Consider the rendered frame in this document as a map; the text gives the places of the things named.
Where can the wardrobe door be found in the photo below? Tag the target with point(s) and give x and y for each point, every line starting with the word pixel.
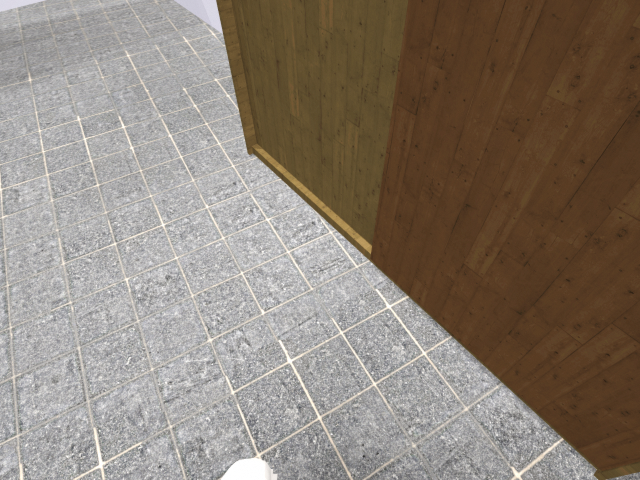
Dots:
pixel 321 78
pixel 509 205

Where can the left robot thigh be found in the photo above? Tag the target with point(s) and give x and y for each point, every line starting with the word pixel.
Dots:
pixel 250 469

